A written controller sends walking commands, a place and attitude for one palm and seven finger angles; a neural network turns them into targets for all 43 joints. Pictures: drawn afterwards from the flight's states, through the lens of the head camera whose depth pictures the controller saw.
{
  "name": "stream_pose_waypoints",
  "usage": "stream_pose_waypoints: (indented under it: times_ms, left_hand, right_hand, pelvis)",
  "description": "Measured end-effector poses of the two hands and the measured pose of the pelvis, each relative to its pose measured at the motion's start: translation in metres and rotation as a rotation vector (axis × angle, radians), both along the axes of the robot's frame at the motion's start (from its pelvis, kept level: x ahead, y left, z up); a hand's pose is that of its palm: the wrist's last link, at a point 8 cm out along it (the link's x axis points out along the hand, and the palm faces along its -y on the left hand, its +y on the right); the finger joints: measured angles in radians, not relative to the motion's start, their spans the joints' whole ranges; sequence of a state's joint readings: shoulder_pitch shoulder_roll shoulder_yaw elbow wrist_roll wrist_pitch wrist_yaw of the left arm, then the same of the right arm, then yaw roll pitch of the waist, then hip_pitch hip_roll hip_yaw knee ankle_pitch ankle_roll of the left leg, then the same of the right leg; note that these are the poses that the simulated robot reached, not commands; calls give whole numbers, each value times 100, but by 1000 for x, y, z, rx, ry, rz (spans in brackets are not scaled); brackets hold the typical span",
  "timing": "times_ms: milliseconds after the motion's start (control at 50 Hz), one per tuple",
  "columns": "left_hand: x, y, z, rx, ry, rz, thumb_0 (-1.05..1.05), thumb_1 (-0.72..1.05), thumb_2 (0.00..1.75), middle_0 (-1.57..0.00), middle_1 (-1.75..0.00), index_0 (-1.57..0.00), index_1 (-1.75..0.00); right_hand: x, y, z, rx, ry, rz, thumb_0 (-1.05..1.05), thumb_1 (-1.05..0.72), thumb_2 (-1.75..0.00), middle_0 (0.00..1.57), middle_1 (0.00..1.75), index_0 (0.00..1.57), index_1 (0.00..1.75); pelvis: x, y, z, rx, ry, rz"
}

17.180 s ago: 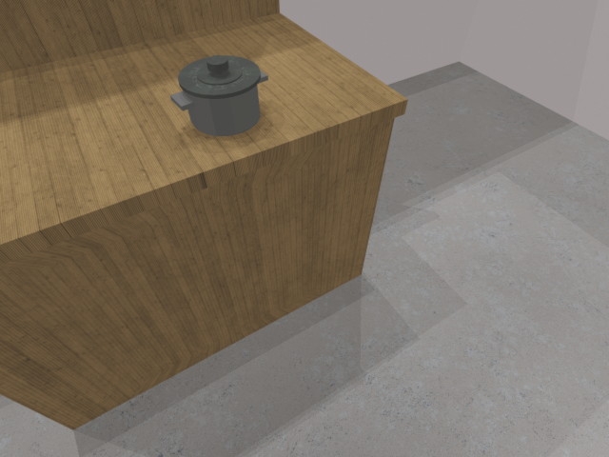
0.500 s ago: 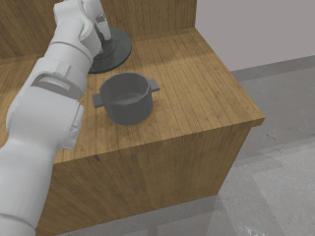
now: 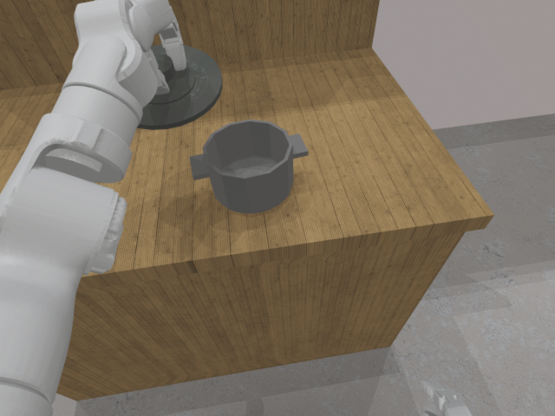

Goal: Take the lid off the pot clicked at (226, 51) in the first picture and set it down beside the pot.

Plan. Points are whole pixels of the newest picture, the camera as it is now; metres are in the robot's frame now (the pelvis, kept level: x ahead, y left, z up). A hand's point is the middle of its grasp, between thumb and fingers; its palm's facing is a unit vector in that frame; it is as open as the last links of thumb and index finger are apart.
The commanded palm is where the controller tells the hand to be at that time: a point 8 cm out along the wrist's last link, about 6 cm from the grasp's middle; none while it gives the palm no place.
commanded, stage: move the lid sideways beside the pot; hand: left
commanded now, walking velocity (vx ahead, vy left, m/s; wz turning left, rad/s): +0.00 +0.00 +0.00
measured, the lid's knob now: (158, 68) +0.51 +0.16 +0.26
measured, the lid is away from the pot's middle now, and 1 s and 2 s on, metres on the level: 0.11 0.23 0.23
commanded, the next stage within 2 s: lower the lid onto the table in 1.26 s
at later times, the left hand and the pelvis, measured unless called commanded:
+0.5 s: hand (106, 71) +0.48 +0.21 +0.27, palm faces -0.21 -0.10 -0.97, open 7.2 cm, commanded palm +0.47 +0.22 +0.34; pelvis +0.00 +0.00 +0.00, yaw -1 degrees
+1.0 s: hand (58, 82) +0.46 +0.27 +0.27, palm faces -0.23 -0.11 -0.97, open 7.2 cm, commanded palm +0.46 +0.27 +0.34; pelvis +0.00 +0.00 +0.00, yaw +0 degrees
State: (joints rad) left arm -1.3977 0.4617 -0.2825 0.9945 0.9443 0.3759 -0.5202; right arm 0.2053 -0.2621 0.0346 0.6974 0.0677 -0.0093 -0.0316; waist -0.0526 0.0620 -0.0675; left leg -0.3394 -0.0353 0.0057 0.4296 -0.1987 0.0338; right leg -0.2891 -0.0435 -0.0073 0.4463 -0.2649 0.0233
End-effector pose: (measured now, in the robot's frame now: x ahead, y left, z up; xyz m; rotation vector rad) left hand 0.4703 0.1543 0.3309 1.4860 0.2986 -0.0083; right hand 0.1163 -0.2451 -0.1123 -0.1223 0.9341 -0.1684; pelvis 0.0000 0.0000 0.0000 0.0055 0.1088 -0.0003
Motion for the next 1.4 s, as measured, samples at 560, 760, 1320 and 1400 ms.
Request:
stream_pose_waypoints:
  times_ms: [560,760,1320,1400]
  left_hand:
    - [2,64,-6,-4,37,89,-3,27,66,-81,-102,-73,-96]
    - [-6,85,-9,8,65,120,-3,27,66,-81,-102,-73,-96]
    - [-19,131,-7,20,66,164,-3,27,66,-81,-102,-72,-96]
    - [-20,133,-8,22,64,163,-3,27,66,-81,-102,-72,-95]
  right_hand:
    - [-42,-24,1,-52,120,-83,1,-91,-89,20,30,20,30]
    - [-23,-16,1,-36,97,-59,0,-91,-89,20,30,21,30]
    - [-36,-16,0,-46,164,-66,0,-91,-89,20,30,21,30]
    - [-37,-16,0,-51,169,-67,0,-91,-89,20,30,21,30]
  pelvis:
    - [1,1,0,-11,2,-8]
    - [0,1,0,-15,-2,-1]
    - [-2,4,0,-23,-4,3]
    - [-2,5,0,-24,-5,5]
